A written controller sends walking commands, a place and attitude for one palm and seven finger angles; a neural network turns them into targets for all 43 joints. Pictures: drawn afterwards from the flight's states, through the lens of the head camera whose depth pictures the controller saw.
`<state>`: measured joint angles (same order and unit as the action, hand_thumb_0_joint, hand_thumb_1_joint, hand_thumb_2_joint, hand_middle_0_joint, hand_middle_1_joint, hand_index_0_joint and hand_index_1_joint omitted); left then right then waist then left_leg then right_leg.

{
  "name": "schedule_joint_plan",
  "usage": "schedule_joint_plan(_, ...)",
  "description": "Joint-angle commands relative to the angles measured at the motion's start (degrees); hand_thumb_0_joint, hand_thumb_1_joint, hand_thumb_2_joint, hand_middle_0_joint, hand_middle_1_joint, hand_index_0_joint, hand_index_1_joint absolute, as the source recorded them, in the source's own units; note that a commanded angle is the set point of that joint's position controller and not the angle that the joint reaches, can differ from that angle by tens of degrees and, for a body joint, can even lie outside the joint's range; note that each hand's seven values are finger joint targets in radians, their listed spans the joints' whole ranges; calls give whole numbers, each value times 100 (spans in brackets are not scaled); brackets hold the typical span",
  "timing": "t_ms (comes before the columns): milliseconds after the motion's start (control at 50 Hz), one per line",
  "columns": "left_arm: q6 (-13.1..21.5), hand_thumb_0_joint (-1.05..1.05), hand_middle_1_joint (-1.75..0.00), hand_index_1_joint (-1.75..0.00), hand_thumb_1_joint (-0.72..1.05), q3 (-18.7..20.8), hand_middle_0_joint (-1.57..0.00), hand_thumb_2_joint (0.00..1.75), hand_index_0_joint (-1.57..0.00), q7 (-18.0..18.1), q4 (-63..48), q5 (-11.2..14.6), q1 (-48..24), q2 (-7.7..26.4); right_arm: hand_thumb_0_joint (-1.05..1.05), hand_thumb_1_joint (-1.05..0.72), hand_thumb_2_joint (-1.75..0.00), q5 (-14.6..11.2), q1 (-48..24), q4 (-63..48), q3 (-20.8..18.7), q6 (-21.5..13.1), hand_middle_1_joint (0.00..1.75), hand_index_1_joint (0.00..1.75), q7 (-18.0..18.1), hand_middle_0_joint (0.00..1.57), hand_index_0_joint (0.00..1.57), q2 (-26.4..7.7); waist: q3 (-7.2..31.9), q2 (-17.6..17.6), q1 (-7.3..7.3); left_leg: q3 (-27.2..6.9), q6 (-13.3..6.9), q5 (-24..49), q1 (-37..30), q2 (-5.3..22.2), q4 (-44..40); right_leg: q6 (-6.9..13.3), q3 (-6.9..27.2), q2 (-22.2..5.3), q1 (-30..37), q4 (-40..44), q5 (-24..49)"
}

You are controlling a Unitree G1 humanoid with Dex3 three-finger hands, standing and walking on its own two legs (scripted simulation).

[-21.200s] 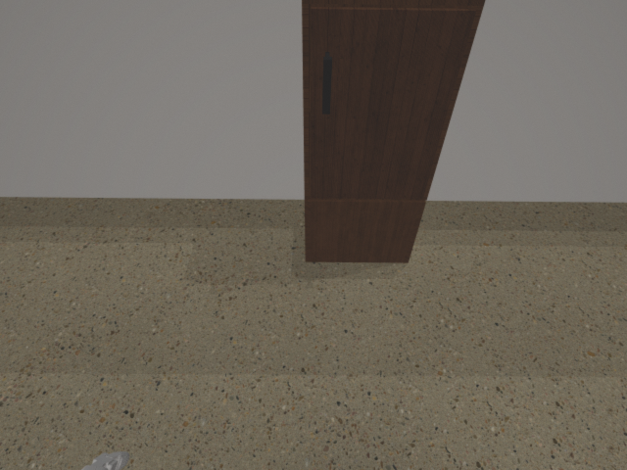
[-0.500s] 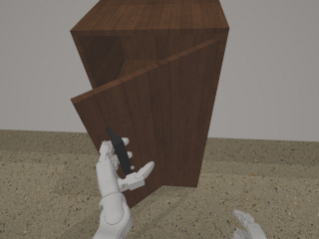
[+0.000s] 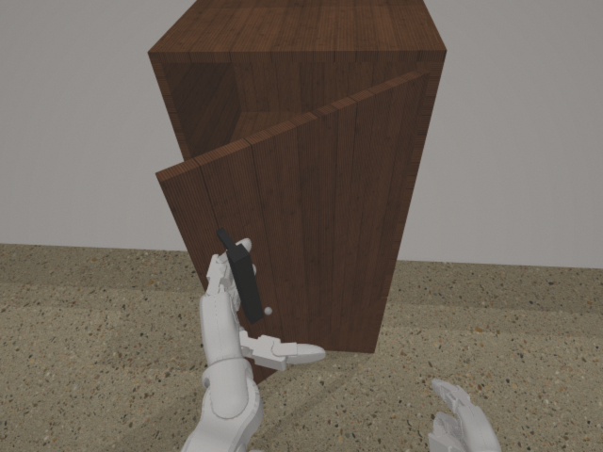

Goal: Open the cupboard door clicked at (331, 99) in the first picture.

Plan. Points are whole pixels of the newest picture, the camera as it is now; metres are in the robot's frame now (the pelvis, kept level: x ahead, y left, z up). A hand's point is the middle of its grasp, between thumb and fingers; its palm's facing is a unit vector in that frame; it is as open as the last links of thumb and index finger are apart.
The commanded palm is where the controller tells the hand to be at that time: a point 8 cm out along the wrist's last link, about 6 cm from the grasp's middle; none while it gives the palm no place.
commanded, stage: slide the hand sideways off the handle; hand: left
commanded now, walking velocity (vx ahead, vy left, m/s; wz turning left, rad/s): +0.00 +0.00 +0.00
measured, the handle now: (239, 277) +0.33 +0.10 +0.08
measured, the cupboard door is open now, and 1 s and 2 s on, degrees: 40 44 44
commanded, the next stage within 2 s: draw the hand back to the body in 1.22 s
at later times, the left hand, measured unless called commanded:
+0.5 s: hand (265, 350) +0.23 +0.06 +0.08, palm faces -0.12 -0.99 +0.01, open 16.3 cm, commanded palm +0.21 +0.12 +0.08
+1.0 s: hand (222, 374) +0.20 +0.10 +0.08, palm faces -0.08 -1.00 -0.01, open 16.0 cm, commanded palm +0.17 +0.18 +0.08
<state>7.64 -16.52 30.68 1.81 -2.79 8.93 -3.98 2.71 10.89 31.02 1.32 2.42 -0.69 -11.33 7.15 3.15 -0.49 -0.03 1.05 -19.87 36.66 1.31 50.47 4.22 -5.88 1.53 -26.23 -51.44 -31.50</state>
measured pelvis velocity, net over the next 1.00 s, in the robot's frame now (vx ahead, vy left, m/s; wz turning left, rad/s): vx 0.00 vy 0.01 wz -0.03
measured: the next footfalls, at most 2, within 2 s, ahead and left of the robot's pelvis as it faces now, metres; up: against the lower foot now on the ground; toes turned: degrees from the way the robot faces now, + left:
none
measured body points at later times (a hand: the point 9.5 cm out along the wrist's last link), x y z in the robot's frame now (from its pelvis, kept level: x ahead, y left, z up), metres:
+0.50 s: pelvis -0.02 +0.02 +0.00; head -0.01 +0.01 +0.45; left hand +0.23 +0.11 +0.08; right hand +0.13 -0.20 -0.09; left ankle +0.06 +0.13 -0.69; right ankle -0.05 -0.07 -0.69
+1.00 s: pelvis +0.00 +0.01 -0.01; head +0.01 -0.01 +0.44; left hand +0.20 +0.15 +0.08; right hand +0.17 -0.22 -0.08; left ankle +0.06 +0.13 -0.69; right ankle -0.05 -0.07 -0.69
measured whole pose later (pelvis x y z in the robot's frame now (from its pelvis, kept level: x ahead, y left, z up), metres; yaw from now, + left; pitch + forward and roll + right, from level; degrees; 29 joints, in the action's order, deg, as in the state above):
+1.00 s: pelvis +0.00 +0.01 -0.01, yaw -2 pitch +7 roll +0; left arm 16.8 -8.9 -0.3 -13.1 6.9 29.3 7.4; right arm -0.2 14.6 24.1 1.6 0.2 0.1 -12.5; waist 6.8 3.2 -0.5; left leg 1.7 0.2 -21.2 39.3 2.1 53.3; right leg 3.3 -4.0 1.9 -29.5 -54.3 -32.1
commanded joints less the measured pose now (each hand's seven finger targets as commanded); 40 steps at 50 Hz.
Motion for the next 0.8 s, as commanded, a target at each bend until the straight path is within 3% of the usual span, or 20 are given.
schedule_joint_plan(0,227,0,-30,-30,-50,25,-15,30,-15,192,-1111,-126,-1190,-885,0,-90,-90,-35,-723,-918,-193,-277,30,30,-5,20,20,-444,813,-693,-11,-185,-231,831,-1310,-113,-314,-375,450,-210,-612,1166,2128)
schedule_joint_plan(20,526,0,-30,-30,-50,-1167,-15,30,-15,-991,-1209,-607,-1239,-224,0,-90,-90,-110,-259,-814,-177,-214,30,30,-106,20,20,-703,342,-980,-563,-230,-330,945,-1232,-182,-394,-427,672,-195,-863,1060,2550)
schedule_joint_plan(40,811,0,-30,-30,-50,-756,-15,30,-15,-1631,-1480,-368,-1425,96,0,-90,-90,-150,-277,-961,-244,-217,30,30,-87,20,20,-631,693,-780,-377,-216,-354,1016,-1244,-167,-326,-392,685,-210,-714,954,2744)
schedule_joint_plan(60,992,0,-30,-30,-50,-733,-15,30,-15,-2026,-1602,-261,-1456,260,0,-90,-90,-157,-273,-1011,-237,-228,30,30,-50,20,20,-646,940,-612,-314,-217,-377,1086,-1292,-192,-300,-367,723,-230,-549,859,2930)
schedule_joint_plan(100,1193,0,-30,-30,-50,-724,-15,30,-15,-2702,-1756,38,-1455,369,0,-90,-90,-203,-239,-1107,-217,-284,30,30,-15,20,20,-637,1137,-357,-339,-199,-384,1078,-1455,-190,-267,-355,695,-242,-551,832,2898)
schedule_joint_plan(140,1224,0,-30,-30,-50,-569,-15,30,-15,-3007,-1719,465,-1273,268,0,-90,-90,-284,-225,-1224,-186,-379,30,30,34,20,20,-603,1094,-357,-310,-208,-357,812,-1528,-151,-327,-338,607,-175,-633,946,2362)
schedule_joint_plan(180,1144,0,-30,-30,-50,-342,-15,30,-15,-2927,-1569,788,-1152,183,0,-90,-90,-347,-309,-1270,-155,-473,30,30,65,20,20,-617,889,-558,-248,-246,-316,423,-1463,-116,-445,-327,518,-115,-751,1105,1612)
schedule_joint_plan(220,1083,0,-30,-30,-50,-55,-15,30,-15,-2652,-1492,932,-915,178,0,-90,-90,-346,-354,-1293,-162,-524,30,30,73,20,20,-630,705,-789,-148,-261,-281,215,-1396,-91,-549,-339,453,-81,-818,1184,1253)
schedule_joint_plan(260,1054,0,-30,-30,-50,48,-15,30,-15,-2365,-1506,833,-819,213,0,-90,-90,-333,-356,-1322,-167,-536,30,30,46,20,20,-650,558,-904,-110,-257,-268,89,-1333,-79,-627,-337,401,-61,-888,1171,1013)
schedule_joint_plan(280,1051,0,-30,-30,-50,147,-15,30,-15,-2228,-1481,727,-679,350,0,-90,-90,-312,-364,-1338,-172,-531,30,30,31,20,20,-664,531,-825,-34,-238,-274,94,-1288,-91,-631,-322,420,-70,-862,1147,991)
schedule_joint_plan(320,1084,0,-30,-30,-50,285,-15,30,-15,-2031,-1517,475,-657,546,0,-90,-90,-274,-317,-1345,-177,-500,30,30,-15,20,20,-650,542,-758,-20,-207,-278,106,-1235,-84,-607,-309,430,-67,-953,1050,964)
schedule_joint_plan(340,1104,0,-30,-30,-50,194,-15,30,-15,-1973,-1553,333,-547,491,0,-90,-90,-259,-301,-1380,-173,-479,30,30,-43,20,20,-634,524,-622,-8,-189,-276,121,-1219,-90,-593,-291,432,-65,-990,998,967)
schedule_joint_plan(380,1103,0,-30,-30,-50,332,-15,30,-15,-1912,-1613,238,-303,656,0,-90,-90,-240,-272,-1432,-186,-435,30,30,-83,20,20,-639,577,-575,60,-170,-279,128,-1131,-88,-586,-269,446,-69,-904,984,972)
schedule_joint_plan(460,1088,0,-30,-30,-50,397,-15,30,-15,-2027,-1821,354,-221,719,0,-90,-90,-267,-329,-1516,-157,-376,30,30,-51,20,20,-616,501,-434,41,-104,-272,0,-1147,-90,-606,-273,506,-50,-899,1080,836)
schedule_joint_plan(540,1026,0,-30,-30,-50,620,-15,30,-15,-2165,-2018,593,483,797,0,-90,-90,-296,-295,-1576,-154,-375,30,30,-24,20,20,-617,510,-465,113,-78,-258,149,-1151,-68,-630,-281,482,-13,-743,1094,1075)
schedule_joint_plan(560,1026,0,-30,-30,-50,586,-15,30,-15,-2200,-2135,641,489,770,0,-90,-90,-290,-302,-1596,-151,-384,30,30,-13,20,20,-620,497,-529,71,-78,-267,210,-1156,-74,-604,-296,475,-11,-746,1082,1192)
schedule_joint_plan(700,1157,0,-30,-30,-50,778,-15,30,-15,-2397,-2386,686,1132,970,0,-90,-90,-283,-199,-1645,-182,-431,30,30,-2,20,20,-642,406,-597,20,-89,-283,387,-1007,-82,-447,-337,496,-11,-812,947,1563)
schedule_joint_plan(780,1255,0,-30,-30,-50,1033,-15,30,-15,-2588,-2580,757,1295,1237,0,-90,-90,-291,-150,-1652,-205,-442,30,30,35,20,20,-651,527,-407,34,-67,-290,476,-961,-105,-333,-350,573,-26,-757,899,1739)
